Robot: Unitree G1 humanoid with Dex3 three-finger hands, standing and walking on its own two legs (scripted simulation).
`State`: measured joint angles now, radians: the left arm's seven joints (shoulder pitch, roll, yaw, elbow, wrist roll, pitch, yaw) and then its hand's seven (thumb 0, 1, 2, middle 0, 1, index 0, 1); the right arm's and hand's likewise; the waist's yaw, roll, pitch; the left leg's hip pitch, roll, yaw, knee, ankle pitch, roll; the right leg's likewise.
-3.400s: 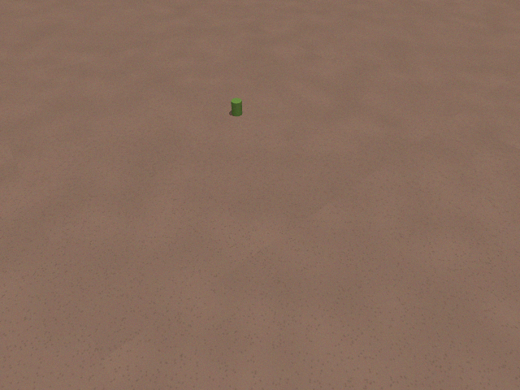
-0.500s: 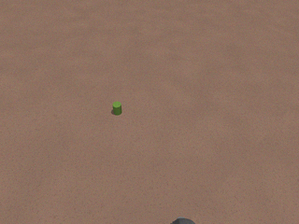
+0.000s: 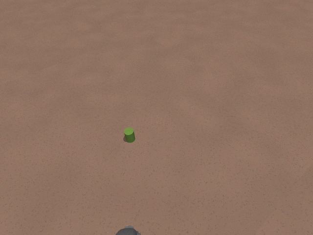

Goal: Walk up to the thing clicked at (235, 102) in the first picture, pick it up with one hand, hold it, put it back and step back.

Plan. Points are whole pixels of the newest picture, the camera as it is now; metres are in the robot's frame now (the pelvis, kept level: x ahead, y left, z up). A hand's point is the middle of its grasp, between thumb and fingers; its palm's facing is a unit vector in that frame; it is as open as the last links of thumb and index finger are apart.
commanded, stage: walk up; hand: left
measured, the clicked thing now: (129, 135) +0.94 +0.28 -0.72
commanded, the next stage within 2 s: none
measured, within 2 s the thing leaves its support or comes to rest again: neither
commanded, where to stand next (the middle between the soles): +0.54 +0.05 m, yaw -1 degrees
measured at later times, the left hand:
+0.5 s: hand (69, 196) +0.27 +0.31 -0.14, palm faces -0.10 -0.93 -0.35, open 7.4 cm
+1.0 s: hand (76, 161) +0.40 +0.33 -0.15, palm faces -0.02 -0.92 -0.38, open 7.4 cm
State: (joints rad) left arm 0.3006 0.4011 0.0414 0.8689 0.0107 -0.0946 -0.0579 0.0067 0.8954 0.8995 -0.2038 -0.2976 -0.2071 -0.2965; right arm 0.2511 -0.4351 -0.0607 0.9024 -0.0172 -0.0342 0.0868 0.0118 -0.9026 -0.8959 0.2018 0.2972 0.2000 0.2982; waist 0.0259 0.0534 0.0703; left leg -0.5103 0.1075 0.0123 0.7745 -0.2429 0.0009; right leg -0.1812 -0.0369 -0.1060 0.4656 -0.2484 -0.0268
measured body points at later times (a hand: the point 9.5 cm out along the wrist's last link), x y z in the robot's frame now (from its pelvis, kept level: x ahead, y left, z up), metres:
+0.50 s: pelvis +0.20 +0.04 +0.00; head +0.22 +0.04 +0.45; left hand +0.28 +0.36 -0.12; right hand +0.23 -0.28 -0.11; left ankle +0.17 +0.16 -0.74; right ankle +0.32 -0.11 -0.71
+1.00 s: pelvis +0.37 +0.05 -0.02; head +0.38 +0.05 +0.43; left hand +0.41 +0.38 -0.12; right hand +0.45 -0.28 -0.12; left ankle +0.46 +0.18 -0.74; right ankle +0.35 -0.10 -0.74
